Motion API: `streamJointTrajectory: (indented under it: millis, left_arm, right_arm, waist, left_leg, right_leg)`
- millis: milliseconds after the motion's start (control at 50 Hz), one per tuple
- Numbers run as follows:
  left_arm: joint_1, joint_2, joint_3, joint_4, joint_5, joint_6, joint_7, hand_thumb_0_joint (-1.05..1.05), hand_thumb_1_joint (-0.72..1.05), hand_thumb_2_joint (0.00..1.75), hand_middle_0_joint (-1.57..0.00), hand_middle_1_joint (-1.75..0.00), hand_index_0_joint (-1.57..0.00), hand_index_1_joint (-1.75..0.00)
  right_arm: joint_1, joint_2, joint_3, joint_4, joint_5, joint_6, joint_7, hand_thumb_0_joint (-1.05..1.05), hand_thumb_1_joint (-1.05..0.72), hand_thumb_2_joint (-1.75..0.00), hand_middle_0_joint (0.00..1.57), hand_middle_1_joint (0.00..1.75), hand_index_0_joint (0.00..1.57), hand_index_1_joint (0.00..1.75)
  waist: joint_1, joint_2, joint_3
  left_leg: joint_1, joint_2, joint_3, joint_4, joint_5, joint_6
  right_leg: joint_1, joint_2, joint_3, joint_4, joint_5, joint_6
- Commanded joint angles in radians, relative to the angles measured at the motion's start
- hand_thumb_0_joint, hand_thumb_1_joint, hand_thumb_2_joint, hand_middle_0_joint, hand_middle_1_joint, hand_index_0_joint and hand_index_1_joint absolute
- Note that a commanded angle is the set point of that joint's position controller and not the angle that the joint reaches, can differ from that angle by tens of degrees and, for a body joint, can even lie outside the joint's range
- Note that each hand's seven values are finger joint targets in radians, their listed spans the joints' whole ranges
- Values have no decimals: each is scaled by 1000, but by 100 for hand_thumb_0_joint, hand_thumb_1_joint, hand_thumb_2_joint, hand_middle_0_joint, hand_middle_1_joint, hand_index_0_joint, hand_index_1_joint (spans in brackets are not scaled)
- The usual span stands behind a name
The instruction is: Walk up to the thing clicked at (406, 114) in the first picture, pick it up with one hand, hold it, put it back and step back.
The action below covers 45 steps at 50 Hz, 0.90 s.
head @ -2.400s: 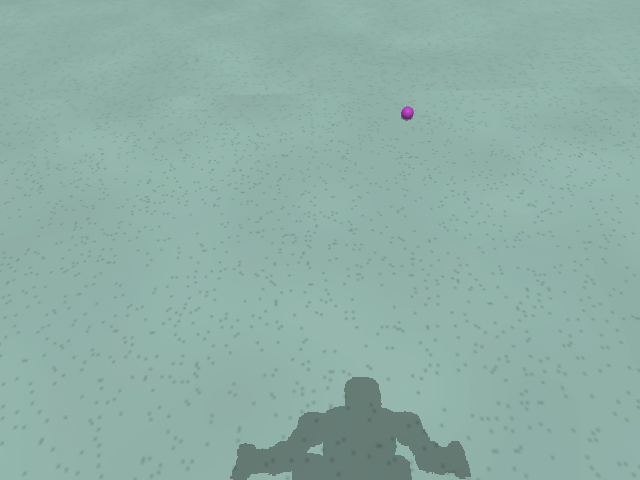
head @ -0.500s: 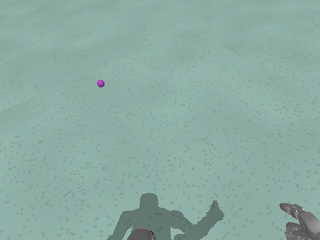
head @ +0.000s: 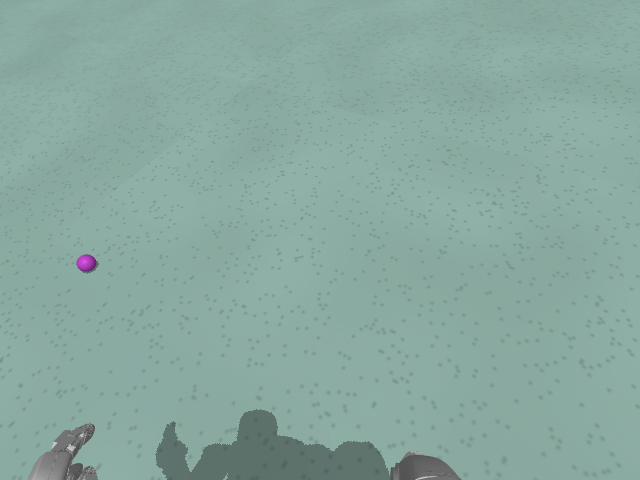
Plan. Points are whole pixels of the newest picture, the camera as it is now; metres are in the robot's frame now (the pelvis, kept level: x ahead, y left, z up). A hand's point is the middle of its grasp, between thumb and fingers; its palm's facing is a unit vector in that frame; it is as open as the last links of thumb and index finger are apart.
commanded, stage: walk up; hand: left
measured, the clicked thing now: (86, 263) +1.10 +0.95 -0.70
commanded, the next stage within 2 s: none
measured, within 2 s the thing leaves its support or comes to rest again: neither
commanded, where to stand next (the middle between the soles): +0.69 +1.09 m, yaw -47 degrees
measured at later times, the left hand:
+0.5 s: hand (10, 391) +0.34 +0.52 -0.12, palm faces -0.25 -0.79 -0.57, open 7.4 cm
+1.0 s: hand out of the picture +0.54 +0.65 -0.08, palm faces -0.32 -0.69 -0.65, open 7.4 cm
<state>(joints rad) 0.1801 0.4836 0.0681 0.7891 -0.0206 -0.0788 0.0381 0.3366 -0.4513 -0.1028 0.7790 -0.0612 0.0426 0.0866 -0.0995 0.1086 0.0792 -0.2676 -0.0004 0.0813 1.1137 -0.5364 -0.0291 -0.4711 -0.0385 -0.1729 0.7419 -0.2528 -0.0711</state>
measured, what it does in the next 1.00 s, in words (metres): steps to the left, turning right: left foot, then right foot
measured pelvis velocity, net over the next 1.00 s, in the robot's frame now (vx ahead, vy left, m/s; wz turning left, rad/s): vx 0.36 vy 0.37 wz -0.39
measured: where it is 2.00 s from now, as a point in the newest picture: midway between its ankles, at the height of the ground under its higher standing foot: (103, 398)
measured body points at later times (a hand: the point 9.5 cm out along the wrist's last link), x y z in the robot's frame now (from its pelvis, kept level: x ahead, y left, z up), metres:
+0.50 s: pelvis +0.22 +0.21 +0.01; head +0.27 +0.19 +0.46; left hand +0.35 +0.56 -0.08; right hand +0.25 -0.13 -0.09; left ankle +0.26 +0.31 -0.70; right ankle +0.21 +0.06 -0.64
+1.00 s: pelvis +0.36 +0.37 +0.00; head +0.37 +0.31 +0.44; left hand +0.56 +0.69 -0.04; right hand +0.35 +0.01 -0.12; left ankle +0.46 +0.54 -0.67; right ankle +0.35 +0.16 -0.70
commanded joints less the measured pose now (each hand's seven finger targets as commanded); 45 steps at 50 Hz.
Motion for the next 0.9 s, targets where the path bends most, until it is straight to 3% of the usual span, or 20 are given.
streamJointTrajectory:
  millis: [0, 40, 80, 140, 220, 280, 300, 320, 340, 380, 460, 520, 560, 600, 620, 640, 660, 700, 800, 880]
  left_arm:
    - [205, 329, 85, -36, -17, -8, 83, 0, 90, 90, -20, -30, -20, -30]
    - [114, 295, 78, -46, 3, -30, 78, 0, 90, 90, -20, -30, -20, -30]
    - [72, 302, 77, -52, 23, -49, 66, 0, 90, 90, -20, -30, -20, -30]
    - [125, 343, 91, -19, 50, -50, 62, 0, 90, 90, -20, -30, -20, -30]
    - [139, 366, 101, -6, 56, -44, 71, 0, 90, 90, -20, -30, -20, -30]
    - [70, 321, 84, -9, 56, -26, 74, 0, 90, 90, -20, -30, -20, -30]
    - [114, 213, 51, 1, 57, -19, 74, 0, 90, 90, -20, -30, -20, -30]
    - [145, 120, 25, -14, 46, -14, 81, 0, 90, 90, -20, -30, -20, -30]
    - [190, 155, 24, 20, 33, -16, 103, 0, 90, 90, -20, -30, -20, -30]
    - [154, 219, 30, 75, 9, -18, 93, 0, 90, 90, -20, -30, -20, -30]
    - [255, 205, 36, 151, 2, 0, 73, 0, 90, 90, -20, -30, -20, -30]
    - [211, 167, 31, 114, 2, 0, 70, 0, 90, 90, -20, -30, -20, -30]
    - [236, 163, 35, 114, 4, 4, 71, 0, 90, 90, -20, -30, -20, -30]
    - [423, 190, 65, 163, 13, 2, 84, 0, 90, 90, -20, -30, -20, -30]
    - [515, 267, 99, 169, 31, -1, 101, 0, 90, 90, -20, -30, -20, -30]
    - [502, 327, 113, 130, 42, -2, 116, 0, 90, 90, -20, -30, -20, -30]
    - [378, 334, 102, 67, 32, -1, 118, 0, 90, 90, -20, -30, -20, -30]
    - [230, 307, 93, 3, 18, -7, 123, 0, 90, 90, -20, -30, -20, -30]
    - [137, 282, 106, -31, 55, -16, 90, 0, 90, 90, -20, -30, -20, -30]
    - [155, 348, 131, -38, 72, -16, 78, 0, 90, 90, -20, -30, -20, -30]
  right_arm:
    - [-192, -263, -65, -209, -7, -49, -18, 0, -90, -90, 20, 30, 20, 30]
    - [-111, -231, -54, -175, -2, -32, 1, 0, -90, -90, 20, 30, 20, 30]
    - [-58, -221, -56, -160, -1, -14, 29, 0, -90, -90, 20, 30, 20, 30]
    - [-123, -189, -57, -174, 12, 12, 54, 0, -90, -90, 20, 30, 20, 30]
    - [-219, -202, -68, -187, 7, 0, 59, 0, -90, -90, 20, 30, 20, 30]
    - [-50, -213, -96, -124, -1, -15, 41, 0, -90, -90, 20, 30, 20, 30]
    - [74, -263, -119, -85, -16, -25, 27, 0, -90, -90, 20, 30, 20, 30]
    - [52, -343, -126, -101, -23, -39, 9, 0, -90, -90, 20, 30, 20, 30]
    - [-32, -400, -138, -110, 9, -42, -7, 0, -90, -90, 20, 30, 20, 30]
    - [-104, -285, -112, -135, 12, -40, -24, 0, -90, -90, 20, 30, 20, 30]
    - [-169, -182, -70, -146, -7, -43, -36, 0, -90, -90, 20, 30, 20, 30]
    - [-144, -175, -64, -151, -20, -32, -35, 0, -90, -90, 20, 30, 20, 30]
    - [-181, -166, -59, -174, -24, -20, -31, 0, -90, -90, 20, 30, 20, 30]
    - [-292, -164, -52, -220, -9, -11, -24, 0, -90, -90, 20, 30, 20, 30]
    - [-268, -121, -35, -232, 3, -14, -21, 0, -90, -90, 20, 30, 20, 30]
    - [-174, -80, -16, -228, 3, -8, -23, 0, -90, -90, 20, 30, 20, 30]
    - [-115, -163, -41, -198, -6, 16, -33, 0, -90, -90, 20, 30, 20, 30]
    - [-157, -225, -67, -179, -5, 31, -37, 0, -90, -90, 20, 30, 20, 30]
    - [-80, -206, -74, -121, -16, 45, 10, 0, -90, -90, 20, 30, 20, 30]
    - [-130, -199, -78, -144, -18, 51, 27, 0, -90, -90, 20, 30, 20, 30]
  waist:
    - [127, 14, -135]
    - [34, -83, -82]
    - [2, -185, -79]
    - [40, -276, -89]
    - [54, -261, -65]
    - [-81, -164, -137]
    - [-146, 104, -184]
    - [-98, 351, -137]
    - [-30, 327, -182]
    - [-6, 111, -119]
    - [35, 119, -148]
    - [16, 126, -129]
    - [40, 74, -122]
    - [177, -42, -169]
    - [237, -165, -214]
    - [203, -330, -242]
    - [137, -130, -204]
    - [112, -44, -105]
    - [50, -190, -55]
    - [84, -284, -40]
  left_leg:
    - [-611, 140, -275, 289, 126, -28]
    - [-449, 134, -239, 118, 180, 10]
    - [-320, 103, -168, 29, 214, 24]
    - [-314, 145, -132, -60, 264, 11]
    - [-234, 144, -109, -200, 288, 24]
    - [107, 58, -36, -391, 216, 40]
    - [245, 92, -145, -576, 87, 53]
    - [255, 321, -496, -762, 140, 69]
    - [259, 397, -689, -831, 115, 151]
    - [151, 320, -418, -747, 329, 84]
    - [161, 224, -160, -613, 713, 172]
    - [123, 268, -156, -638, 779, 236]
    - [34, 238, -103, -613, 718, 206]
    - [-183, 178, -1, -372, 716, 130]
    - [-365, 131, 13, -163, 556, 65]
    - [-578, 50, -32, 49, -45, 11]
    - [-553, 61, -195, 207, -53, -32]
    - [-526, 111, -251, 327, 39, -10]
    - [-347, 114, -186, 159, 188, 13]
    - [-319, 111, -116, 4, 145, 18]
  right_leg:
    - [468, -402, 720, -383, -54, -255]
    - [230, -274, 469, -332, 129, -147]
    - [56, -197, 336, -303, 201, -124]
    - [23, -196, 337, -352, -112, -144]
    - [-38, -207, 366, -296, -146, -138]
    - [-180, -144, 250, -20, 36, -70]
    - [-271, -23, 138, 311, -43, -10]
    - [-456, 102, 142, 507, -377, 23]
    - [-477, 41, 235, 633, -334, -15]
    - [-405, -25, 250, 551, -164, 8]
    - [-235, -46, 146, 352, -128, 49]
    - [-129, -48, 72, 175, -98, 42]
    - [13, -26, 56, 91, -29, 23]
    - [396, -8, 64, -153, 179, -5]
    - [610, -72, 199, -208, 147, -33]
    - [721, -344, 606, -304, 72, -121]
    - [523, -472, 820, -384, -87, -221]
    - [301, -448, 764, -416, -132, -276]
    - [21, -212, 382, -340, -214, -120]
    - [-38, -190, 386, -319, -332, -132]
